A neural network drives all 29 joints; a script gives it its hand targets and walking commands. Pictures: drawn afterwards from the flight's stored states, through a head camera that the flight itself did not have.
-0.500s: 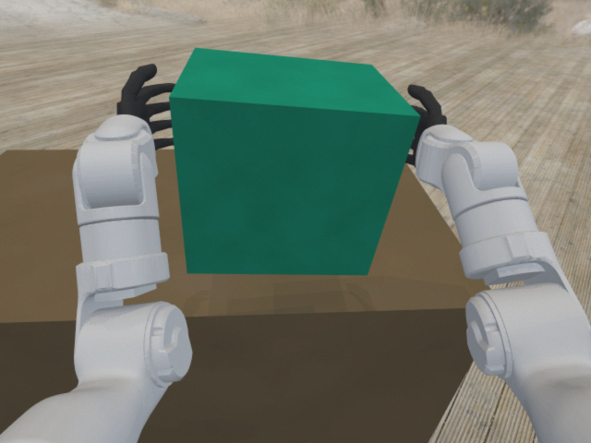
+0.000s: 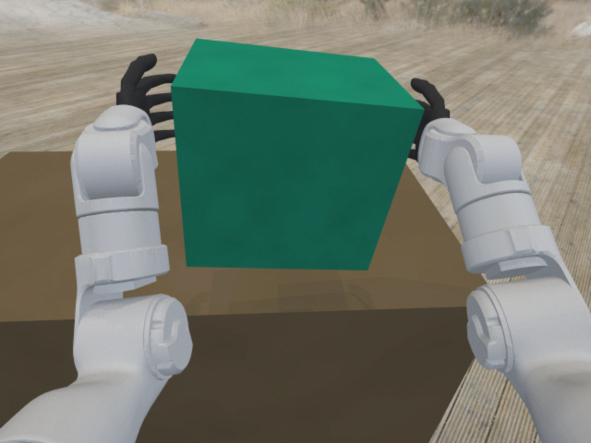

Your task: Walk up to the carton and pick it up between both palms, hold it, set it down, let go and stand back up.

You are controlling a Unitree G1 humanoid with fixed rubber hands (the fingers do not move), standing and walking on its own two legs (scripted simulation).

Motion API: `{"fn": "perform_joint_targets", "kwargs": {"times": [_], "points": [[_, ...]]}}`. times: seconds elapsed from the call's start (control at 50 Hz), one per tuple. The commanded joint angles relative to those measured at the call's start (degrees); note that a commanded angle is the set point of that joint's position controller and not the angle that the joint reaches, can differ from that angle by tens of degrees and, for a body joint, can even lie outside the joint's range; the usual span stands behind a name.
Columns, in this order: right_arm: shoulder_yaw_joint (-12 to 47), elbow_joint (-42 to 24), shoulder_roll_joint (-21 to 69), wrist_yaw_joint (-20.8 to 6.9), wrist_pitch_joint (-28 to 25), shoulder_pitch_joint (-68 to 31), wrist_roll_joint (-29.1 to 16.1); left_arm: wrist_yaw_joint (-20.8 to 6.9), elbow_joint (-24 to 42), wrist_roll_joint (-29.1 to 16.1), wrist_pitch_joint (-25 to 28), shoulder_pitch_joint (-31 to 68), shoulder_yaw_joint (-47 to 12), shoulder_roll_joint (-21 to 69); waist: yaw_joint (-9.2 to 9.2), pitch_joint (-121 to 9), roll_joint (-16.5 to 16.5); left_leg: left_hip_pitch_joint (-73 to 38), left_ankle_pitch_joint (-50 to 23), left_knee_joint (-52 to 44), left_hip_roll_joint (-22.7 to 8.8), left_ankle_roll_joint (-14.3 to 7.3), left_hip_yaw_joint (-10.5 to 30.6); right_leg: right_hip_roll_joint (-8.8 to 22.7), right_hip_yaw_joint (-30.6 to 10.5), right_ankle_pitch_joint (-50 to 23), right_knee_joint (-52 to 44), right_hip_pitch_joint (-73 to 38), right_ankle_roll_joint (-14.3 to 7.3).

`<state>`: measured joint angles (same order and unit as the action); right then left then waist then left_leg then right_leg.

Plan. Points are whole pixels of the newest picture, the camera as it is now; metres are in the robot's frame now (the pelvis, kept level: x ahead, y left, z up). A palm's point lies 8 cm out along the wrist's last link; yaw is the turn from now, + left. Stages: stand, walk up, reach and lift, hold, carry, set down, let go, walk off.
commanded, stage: hold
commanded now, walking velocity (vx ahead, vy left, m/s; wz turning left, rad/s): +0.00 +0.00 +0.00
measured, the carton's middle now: (284, 157) +0.42 +0.01 +0.25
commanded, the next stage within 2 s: none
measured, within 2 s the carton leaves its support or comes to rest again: neither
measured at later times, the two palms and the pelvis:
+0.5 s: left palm (138, 128) +0.36 +0.17 +0.32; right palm (425, 144) +0.37 -0.17 +0.30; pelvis +0.01 +0.00 +0.00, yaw +0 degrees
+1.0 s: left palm (137, 127) +0.36 +0.17 +0.32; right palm (428, 143) +0.36 -0.17 +0.30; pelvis +0.00 +0.00 +0.00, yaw +0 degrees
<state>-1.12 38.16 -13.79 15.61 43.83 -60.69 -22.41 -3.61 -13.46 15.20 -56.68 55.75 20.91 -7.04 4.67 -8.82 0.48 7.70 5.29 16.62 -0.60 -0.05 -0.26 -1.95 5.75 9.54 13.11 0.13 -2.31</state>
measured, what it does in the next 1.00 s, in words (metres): stands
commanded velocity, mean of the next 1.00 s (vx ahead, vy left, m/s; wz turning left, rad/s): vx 0.00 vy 0.00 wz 0.00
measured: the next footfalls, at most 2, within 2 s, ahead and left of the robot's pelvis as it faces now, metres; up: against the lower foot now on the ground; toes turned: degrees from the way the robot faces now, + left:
none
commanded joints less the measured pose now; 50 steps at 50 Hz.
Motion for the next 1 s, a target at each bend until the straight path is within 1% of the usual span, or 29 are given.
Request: {"fn": "perform_joint_targets", "kwargs": {"times": [0.0, 0.08, 0.1, 0.12, 0.18, 0.2, 0.26, 0.3, 0.32, 0.34, 0.36, 0.4, 0.46, 0.48, 0.54, 0.56, 0.62, 0.66, 0.7, 0.78, 0.86, 0.92, 0.94, 0.96, 0.98], "points": [[7.35, -16.02, 21.23, -5.58, -3.8, -43.6, -6.13, -9.36, 6.81, -13.32, 4.05, 37.23, -17.99, 23.47, -0.19, -18.59, -0.97, -12.93, -6.47, 0.89, 1.87, 0.41, 1.76, 0.47, -2.11, -9.4, -2.58, 4.95, 3.02], [7.27, -15.95, 21.75, -5.58, -4.28, -43.85, -5.84, -9.34, 7.06, -13.14, 4.66, 37.7, -17.75, 23.5, 0.03, -20.35, -1.45, -13.08, -9.39, 1.37, 1.92, 0.33, 1.83, 0.35, -2.34, -12.43, -2.24, 3.87, 2.99], [7.22, -15.78, 21.67, -5.59, -4.3, -43.67, -5.89, -9.27, 6.72, -13.05, 4.85, 37.67, -17.83, 23.41, -0.1, -20.79, -2.08, -13.16, -9.34, 1.3, 1.9, 0.45, 1.85, 0.38, -2.5, -12.3, -2.32, 4.01, 2.95], [7.38, -15.6, 21.72, -5.59, -4.39, -43.4, -5.83, -9.21, 7.8, -13.36, 5.07, 37.84, -18.25, 23.37, 0.22, -21.15, -1.68, -13.85, -9.56, 1.27, 1.81, 0.62, 1.95, 0.25, -2.24, -12.33, -2.28, 3.87, 2.78], [7.76, -16.17, 21.59, -5.33, -4.56, -43.25, -6.68, -9.05, 8.83, -13.52, 4.95, 37.93, -19.23, 23.78, 0.53, -21.11, -2.53, -15.07, -10.91, 2.08, 1.93, 0.85, 1.99, 0.04, -2.28, -13.45, -2.07, 4.81, 2.45], [8.15, -16.75, 21.92, -5.3, -4.63, -43.47, -7.08, -8.97, 8.72, -13.73, 4.91, 37.41, -19.39, 24.06, 0.24, -21.2, -2.89, -15.56, -11.56, 2.06, 1.92, 0.84, 2.12, 0.03, -2.18, -14.05, -2.16, 4.59, 2.51], [8.34, -17.1, 21.13, -4.98, -4.58, -42.39, -7.38, -8.86, 10.05, -13.76, 4.74, 36.85, -19.92, 23.83, 0.26, -21.98, -3.73, -15.99, -13.51, 2.44, 1.88, 1.26, 2.13, -0.13, -2.33, -15.36, -2.0, 3.91, 2.43], [8.8, -17.89, 21.27, -5.1, -4.55, -42.15, -7.54, -8.62, 11.02, -13.89, 4.58, 36.11, -20.38, 24.04, 0.34, -21.86, -3.44, -16.99, -14.3, 2.55, 1.84, 1.37, 2.32, -0.37, -2.28, -15.31, -2.43, 4.37, 2.33], [8.77, -17.72, 21.02, -5.12, -4.38, -41.79, -7.58, -8.54, 11.3, -13.96, 4.39, 35.89, -20.42, 24.02, 0.52, -21.94, -3.9, -16.82, -15.02, 2.67, 1.89, 1.66, 2.31, -0.53, -2.13, -15.85, -2.23, 3.95, 2.23], [8.89, -17.83, 20.85, -5.09, -4.3, -41.32, -7.68, -8.53, 11.31, -14.08, 4.15, 35.17, -20.42, 24.14, 0.37, -21.43, -3.49, -16.89, -15.04, 2.78, 1.92, 1.54, 2.33, -0.46, -2.12, -15.77, -2.43, 3.74, 2.24], [9.09, -17.31, 21.01, -5.04, -4.22, -41.24, -7.81, -8.56, 11.24, -14.02, 3.98, 35.33, -20.5, 24.25, 0.51, -20.82, -3.17, -16.4, -14.75, 2.65, 1.85, 1.59, 2.42, -0.51, -2.17, -15.55, -2.47, 3.82, 2.28], [9.37, -18.6, 21.22, -4.89, -4.2, -41.23, -7.7, -8.74, 11.15, -14.01, 3.78, 34.55, -20.49, 24.37, 0.53, -20.71, -2.47, -16.77, -14.39, 2.69, 1.62, 1.4, 2.77, -0.36, -2.27, -15.64, -2.65, 3.76, 2.36], [9.15, -18.98, 21.25, -4.91, -4.09, -41.21, -7.88, -8.87, 11.45, -14.2, 3.73, 34.68, -20.63, 24.46, 0.88, -20.39, -2.52, -16.27, -13.6, 2.41, 1.64, 1.35, 2.67, -0.24, -2.57, -15.08, -2.62, 4.14, 2.26], [9.28, -19.74, 21.19, -5.01, -4.07, -41.76, -7.79, -8.9, 11.51, -14.33, 3.68, 34.53, -20.61, 24.62, 0.53, -19.82, -1.87, -15.56, -13.6, 2.34, 1.68, 1.2, 2.81, -0.21, -2.48, -14.93, -2.78, 3.95, 2.38], [9.55, -20.0, 21.93, -5.08, -4.01, -41.85, -7.67, -8.86, 11.57, -14.38, 3.88, 35.05, -20.32, 24.73, 0.51, -20.06, -1.14, -15.35, -12.55, 2.14, 1.61, 0.97, 2.55, -0.23, -2.45, -14.75, -2.54, 3.48, 2.61], [9.26, -20.28, 21.56, -5.08, -4.05, -41.89, -7.55, -8.92, 10.91, -14.12, 3.87, 34.67, -20.05, 24.61, 0.5, -19.92, -1.5, -15.58, -12.4, 2.13, 1.63, 0.95, 2.74, -0.2, -2.57, -14.41, -2.54, 3.49, 2.66], [9.0, -19.87, 21.42, -5.21, -4.18, -42.02, -7.08, -8.83, 10.68, -13.89, 4.02, 34.97, -19.81, 24.13, 0.43, -19.52, -1.5, -14.57, -10.19, 1.77, 1.72, 0.84, 2.54, -0.11, -2.22, -12.65, -2.45, 4.02, 2.56], [8.75, -19.33, 21.27, -5.31, -4.29, -41.89, -7.09, -8.7, 10.53, -13.79, 4.09, 35.25, -19.65, 24.03, 0.14, -19.03, -2.33, -14.59, -9.98, 1.85, 1.63, 0.9, 2.52, 0.09, -2.42, -12.53, -2.3, 4.45, 2.45], [8.72, -18.76, 21.74, -5.49, -4.37, -41.79, -6.91, -8.68, 10.47, -13.73, 4.21, 35.62, -19.47, 24.0, 0.35, -19.29, -1.85, -14.45, -9.36, 1.64, 1.7, 0.64, 2.39, 0.11, -2.39, -12.28, -2.29, 4.51, 2.62], [8.24, -17.61, 22.11, -5.9, -4.41, -41.95, -6.23, -8.49, 9.4, -13.14, 4.49, 35.91, -18.62, 23.41, -0.22, -19.28, -1.43, -13.33, -7.13, 0.87, 1.94, 0.23, 1.86, 0.22, -2.43, -10.97, -2.32, 3.93, 3.01], [7.59, -16.55, 21.61, -5.92, -4.99, -42.16, -5.78, -8.72, 7.86, -12.66, 4.57, 35.61, -17.81, 23.71, -0.41, -18.45, -1.63, -13.63, -7.73, 1.14, 2.0, 0.2, 1.97, 0.51, -2.56, -12.03, -2.27, 4.04, 3.18], [7.41, -15.72, 21.63, -5.89, -5.19, -41.8, -5.31, -8.79, 7.02, -12.33, 4.95, 35.44, -17.59, 23.35, -0.32, -17.72, -1.56, -13.61, -6.67, 1.0, 1.9, 0.31, 1.96, 0.44, -2.61, -10.41, -2.41, 4.81, 3.1], [7.14, -15.63, 21.47, -5.88, -5.26, -42.13, -5.2, -8.87, 6.36, -12.54, 5.05, 35.4, -17.5, 23.59, -0.01, -17.21, -1.37, -13.26, -6.53, 0.98, 1.93, 0.25, 1.86, 0.57, -2.62, -10.27, -2.48, 4.92, 3.17], [7.0, -15.24, 21.35, -5.91, -5.49, -41.91, -5.06, -8.89, 6.04, -12.43, 5.3, 35.13, -17.32, 23.26, -0.34, -17.08, -1.69, -12.83, -6.48, 0.97, 1.89, 0.33, 2.02, 0.42, -2.5, -9.82, -2.44, 4.9, 3.2], [7.02, -15.41, 21.47, -5.91, -5.7, -42.15, -4.76, -8.92, 5.48, -12.59, 5.48, 35.33, -17.44, 23.33, -0.17, -16.8, -1.19, -12.44, -6.49, 0.89, 1.78, 0.32, 1.99, 0.5, -2.54, -9.92, -2.43, 5.3, 3.12]]}}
